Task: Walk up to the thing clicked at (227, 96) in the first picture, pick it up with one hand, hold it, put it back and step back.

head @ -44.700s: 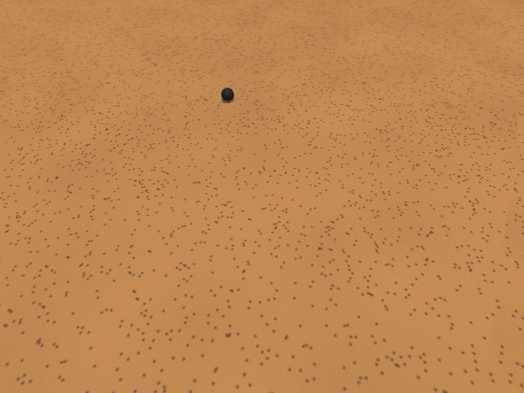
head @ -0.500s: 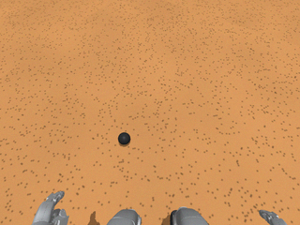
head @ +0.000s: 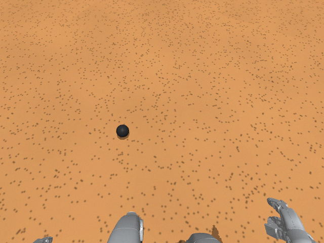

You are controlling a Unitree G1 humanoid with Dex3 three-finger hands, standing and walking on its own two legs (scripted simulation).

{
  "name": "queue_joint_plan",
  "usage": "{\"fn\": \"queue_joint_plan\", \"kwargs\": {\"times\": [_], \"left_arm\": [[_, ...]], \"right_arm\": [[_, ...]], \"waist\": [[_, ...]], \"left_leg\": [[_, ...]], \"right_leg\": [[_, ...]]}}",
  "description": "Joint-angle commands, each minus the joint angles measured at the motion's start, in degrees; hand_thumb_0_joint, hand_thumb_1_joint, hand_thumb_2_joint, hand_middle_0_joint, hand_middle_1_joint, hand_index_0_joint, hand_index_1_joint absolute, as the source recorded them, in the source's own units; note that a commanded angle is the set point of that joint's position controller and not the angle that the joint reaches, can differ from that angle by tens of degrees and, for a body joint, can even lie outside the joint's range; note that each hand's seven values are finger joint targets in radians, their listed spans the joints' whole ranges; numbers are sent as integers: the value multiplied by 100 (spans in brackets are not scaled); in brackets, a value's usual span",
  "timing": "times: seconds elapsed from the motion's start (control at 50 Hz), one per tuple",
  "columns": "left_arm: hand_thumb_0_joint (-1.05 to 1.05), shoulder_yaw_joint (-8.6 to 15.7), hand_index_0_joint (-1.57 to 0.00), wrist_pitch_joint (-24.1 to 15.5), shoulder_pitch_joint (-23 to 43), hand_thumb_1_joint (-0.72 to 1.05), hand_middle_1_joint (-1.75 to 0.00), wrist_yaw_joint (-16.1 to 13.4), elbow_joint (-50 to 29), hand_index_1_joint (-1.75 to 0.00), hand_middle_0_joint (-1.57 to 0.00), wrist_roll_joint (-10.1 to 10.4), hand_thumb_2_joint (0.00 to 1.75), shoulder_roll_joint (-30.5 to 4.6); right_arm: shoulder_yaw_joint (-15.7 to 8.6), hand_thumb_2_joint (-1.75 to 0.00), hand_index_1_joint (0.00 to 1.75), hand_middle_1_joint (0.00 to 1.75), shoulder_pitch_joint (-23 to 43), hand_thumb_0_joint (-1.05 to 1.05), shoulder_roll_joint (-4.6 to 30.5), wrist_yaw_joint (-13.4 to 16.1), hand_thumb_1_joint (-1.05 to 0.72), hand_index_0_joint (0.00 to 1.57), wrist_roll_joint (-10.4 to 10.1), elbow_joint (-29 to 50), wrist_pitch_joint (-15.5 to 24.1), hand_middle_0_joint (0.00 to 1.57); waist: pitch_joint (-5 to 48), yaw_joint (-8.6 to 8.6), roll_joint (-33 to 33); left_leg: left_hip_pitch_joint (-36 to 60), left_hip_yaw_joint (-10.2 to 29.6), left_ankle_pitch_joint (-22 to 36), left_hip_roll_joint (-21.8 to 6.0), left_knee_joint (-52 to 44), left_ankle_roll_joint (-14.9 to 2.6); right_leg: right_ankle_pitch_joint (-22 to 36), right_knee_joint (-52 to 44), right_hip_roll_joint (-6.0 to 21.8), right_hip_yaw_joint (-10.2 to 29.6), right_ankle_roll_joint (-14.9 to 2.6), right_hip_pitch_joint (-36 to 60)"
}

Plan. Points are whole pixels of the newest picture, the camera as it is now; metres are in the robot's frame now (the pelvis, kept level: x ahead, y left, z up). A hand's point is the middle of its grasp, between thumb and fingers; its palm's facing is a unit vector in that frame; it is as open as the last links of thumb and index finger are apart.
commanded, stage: step back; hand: left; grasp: from above
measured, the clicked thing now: (122, 130) +0.77 +0.30 -0.70
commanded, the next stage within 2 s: stand in 1.90 s
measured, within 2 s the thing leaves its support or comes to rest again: neither
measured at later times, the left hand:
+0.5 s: hand out of the picture -0.05 +0.25 -0.13, palm faces +0.10 -0.93 -0.36, open 7.4 cm
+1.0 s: hand out of the picture -0.29 +0.21 -0.11, palm faces +0.10 -0.88 -0.46, open 7.4 cm
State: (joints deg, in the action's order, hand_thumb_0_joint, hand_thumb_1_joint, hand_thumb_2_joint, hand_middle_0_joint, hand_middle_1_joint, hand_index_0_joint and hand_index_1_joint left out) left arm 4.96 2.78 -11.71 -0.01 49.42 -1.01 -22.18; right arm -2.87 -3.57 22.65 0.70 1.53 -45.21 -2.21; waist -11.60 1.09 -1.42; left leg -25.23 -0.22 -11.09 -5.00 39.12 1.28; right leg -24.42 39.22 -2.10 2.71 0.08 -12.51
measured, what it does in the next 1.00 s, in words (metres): walks backwards: left foot, then right foot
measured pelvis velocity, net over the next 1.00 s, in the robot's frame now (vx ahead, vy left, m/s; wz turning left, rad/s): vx -0.32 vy -0.08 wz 0.10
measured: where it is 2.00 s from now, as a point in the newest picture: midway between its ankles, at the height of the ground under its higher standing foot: outside the picture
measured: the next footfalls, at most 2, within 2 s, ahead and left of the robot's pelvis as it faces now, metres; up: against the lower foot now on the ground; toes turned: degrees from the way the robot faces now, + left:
left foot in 0.36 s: -0.11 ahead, +0.10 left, +0.00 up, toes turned +5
right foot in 0.72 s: -0.25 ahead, -0.18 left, +0.00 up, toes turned +4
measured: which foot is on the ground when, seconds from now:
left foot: down 0.00-0.02, up 0.04-0.34, down 0.36-0.76, up 0.78-1.00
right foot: down 0.00-0.38, up 0.40-0.70, down 0.72-1.00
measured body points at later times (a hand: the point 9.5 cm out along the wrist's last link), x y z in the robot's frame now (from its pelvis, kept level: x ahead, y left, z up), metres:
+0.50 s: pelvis -0.16 -0.02 +0.01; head -0.12 +0.00 +0.46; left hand -0.06 +0.29 -0.11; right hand -0.06 -0.32 -0.10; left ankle -0.15 +0.09 -0.71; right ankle -0.12 -0.15 -0.65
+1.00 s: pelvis -0.32 -0.08 +0.01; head -0.29 -0.11 +0.46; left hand -0.30 +0.25 -0.08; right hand -0.21 -0.38 -0.13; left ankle -0.34 +0.08 -0.68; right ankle -0.29 -0.18 -0.71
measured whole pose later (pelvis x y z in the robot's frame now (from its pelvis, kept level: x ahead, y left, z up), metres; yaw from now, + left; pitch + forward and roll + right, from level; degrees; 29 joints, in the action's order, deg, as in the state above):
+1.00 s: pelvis -0.32 -0.08 +0.01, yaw +6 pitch -2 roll +1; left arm 4.0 -0.4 -14.7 -0.1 52.3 -2.9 -20.7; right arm -3.5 -12.6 23.8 -0.2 1.7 -53.5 -3.2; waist -4.6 1.6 -3.9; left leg -20.5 6.4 -26.2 2.0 51.3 1.3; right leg -18.7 36.8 1.2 -1.3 -1.4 -16.2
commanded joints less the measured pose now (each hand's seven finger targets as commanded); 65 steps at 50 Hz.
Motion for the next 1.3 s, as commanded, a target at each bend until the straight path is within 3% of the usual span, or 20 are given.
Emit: {"fn": "queue_joint_plan", "kwargs": {"times": [0.0, 0.02, 0.1, 0.2, 0.32, 0.36, 0.38, 0.4, 0.48, 0.6, 0.68, 0.72, 0.76, 0.84, 0.96, 1.04, 1.08, 1.1, 1.18, 1.28], "left_arm": [[0, 584, -20, -161, -265, 90, -30, -10, -570, -30, -20, -142, 90, -2068], [0, 577, -20, -169, 43, 90, -30, -44, -754, -30, -20, -179, 90, -2244], [0, 398, -20, -200, 865, 90, -30, -124, -872, -30, -20, -129, 90, -1301], [0, 354, -20, -156, 20, 90, -30, -217, -867, -30, -20, -159, 90, -1150], [0, 273, -20, -13, 479, 90, -30, -186, -1048, -30, -20, -9, 90, -1315], [0, 163, -20, 40, 415, 90, -30, -142, -1131, -30, -20, 15, 90, -983], [0, 184, -20, 31, 595, 90, -30, -172, -1163, -30, -20, 63, 90, -962], [0, 286, -20, 42, 853, 90, -30, -229, -1131, -30, -20, -12, 90, -1163], [0, 286, -20, 77, 210, 90, -30, -140, -705, -30, -20, 79, 90, -1113], [0, 163, -20, -121, 151, 90, -30, -117, -601, -30, -20, 1, 90, -945], [0, 149, -20, -289, -677, 90, -30, -127, -48, -30, -20, -19, 90, -877], [0, 359, -20, -336, -629, 90, -30, -134, 0, -30, -20, -198, 90, -1569], [0, 502, -20, -312, 214, 90, -30, -173, -386, -30, -20, -198, 90, -2319], [0, 290, -20, -424, 539, 90, -30, -193, -297, -30, -20, -134, 90, -1340], [0, 409, -20, -466, -277, 90, -30, -91, -125, -30, -20, -218, 90, -1583], [0, 230, -20, -356, 25, 90, -30, -29, -187, -30, -20, -139, 90, -1413], [0, 29, -20, -361, -54, 90, -30, -19, -272, -30, -20, -19, 90, -716], [0, 203, -20, -384, 422, 90, -30, -49, -216, -30, -20, -61, 90, -1262], [0, 197, -20, -513, 118, 90, -30, 80, 11, -30, -20, -9, 90, -1232], [0, 224, -20, -576, -402, 90, -30, 92, 285, -30, -20, -9, 90, -1067]], "right_arm": [[-298, -90, 30, 30, -69, 0, 903, 168, -90, 20, -141, 521, 13, 20], [-413, -90, 30, 30, 21, 0, 1182, 222, -90, 20, -98, 431, 4, 20], [-261, -90, 30, 30, -787, 0, 961, 170, -90, 20, -178, -56, 55, 20], [-190, -90, 30, 30, -569, 0, 899, 172, -90, 20, -96, 76, 151, 20], [-287, -90, 30, 30, -1484, 0, 892, 114, -90, 20, -17, -240, 199, 20], [-461, -90, 30, 30, -1333, 0, 1469, 114, -90, 20, 81, -188, 187, 20], [-505, -90, 30, 30, -898, 0, 1929, 73, -90, 20, 96, -41, 170, 20], [-544, -90, 30, 30, -784, 0, 2150, 79, -90, 20, 115, 42, 184, 20], [-310, -90, 30, 30, -76, 0, 1297, 152, -90, 20, 132, 191, 215, 20], [-347, -90, 30, 30, -579, 0, 1262, 85, -90, 20, 87, 139, 80, 20], [-377, -90, 30, 30, -312, 0, 1473, 24, -90, 20, -7, 116, -74, 20], [-213, -90, 30, 30, -285, 0, 902, -1, -90, 20, -57, 267, -84, 20], [-389, -90, 30, 30, 38, 0, 1177, 121, -90, 20, -32, 294, -103, 20], [-258, -90, 30, 30, -578, 0, 946, 37, -90, 20, -86, -208, 0, 20], [-258, -90, 30, 30, -271, 0, 986, -93, -90, 20, 49, -207, 195, 20], [-374, -90, 30, 30, -1023, 0, 1012, -133, -90, 20, 55, -663, 351, 20], [-557, -90, 30, 30, -1329, 0, 1570, -85, -90, 20, 186, -695, 407, 20], [-606, -90, 30, 30, -1233, 0, 2036, -104, -90, 20, 121, -628, 403, 20], [-407, -90, 30, 30, -662, 0, 1318, -120, -90, 20, 104, -511, 477, 20], [-433, -90, 30, 30, -377, 0, 1387, -171, -90, 20, 70, -445, 364, 20]], "waist": [[1121, 118, 1503], [811, 279, 1755], [806, -369, 1144], [1105, 207, 1141], [1796, -166, 1113], [1672, -86, -327], [1404, -83, -1139], [1244, -365, -1205], [964, 177, -392], [1322, -234, -962], [1976, 109, -1043], [1480, 56, 807], [719, 300, 1499], [703, -226, 692], [868, 408, 1392], [1086, -56, 840], [1172, -229, -1170], [636, -417, -771], [313, -78, -486], [615, 126, -973]], "left_leg": [[-799, 560, -2312, 1184, 1791, -77], [-283, 956, -2469, 943, 2728, -37], [-411, 992, -1441, 1311, 3158, -88], [-646, 612, -1890, 1022, 1818, 55], [1103, -102, -324, 700, -1418, -197], [1724, 1867, 827, -589, -1707, -768], [1340, 2804, 1246, -1484, -1949, -1465], [442, 3313, 1352, -1935, -2031, -2023], [525, 1332, 1652, -859, -1645, -1395], [2015, 1139, 1659, -780, -1185, -1577], [1677, 801, 1035, -624, -472, -1142], [-617, 361, -1302, 436, 721, -485], [-273, 1257, -2250, 618, 2399, -90], [-362, 1035, -1119, 1060, 2614, -86], [-327, 368, -1929, 607, 341, 33], [1817, 33, -965, 729, -1961, -254], [2846, 3045, -2651, -918, -2628, -903], [1641, 3805, -4099, -1533, -2888, -1590], [1217, 1961, -2322, -734, -2501, -1238], [174, 1139, -2354, -463, -1922, -975]], "right_leg": [[983, -2116, 2203, 2566, -1311, -365], [745, -2468, 2726, 3293, -1812, -1528], [2684, -1503, 1243, 704, -909, -630], [3452, -1150, 1488, 854, -1192, 877], [3354, -270, 1544, 751, -896, 662], [1240, 684, 703, 325, -324, -915], [-919, 1667, -150, -150, -147, -1497], [-1453, 2707, -120, 549, -84, -1138], [-424, 3649, -406, 823, -141, -1360], [-629, 1085, 14, 68, 196, -1255], [709, -1806, 60, -488, -74, 237], [448, -1877, 1144, 1711, -496, 769], [-618, -2669, 2895, 3525, -1787, -1693], [1642, -1558, 1265, 766, -839, -631], [-1471, -2005, 1589, 1435, -1057, 498], [-637, -1174, 1300, 674, -754, -518], [-743, 975, 245, -356, -121, -2552], [-839, 1369, 421, -110, -124, -2493], [-95, 971, 497, -126, -181, -1777], [671, -496, 208, -664, -143, 155]]}}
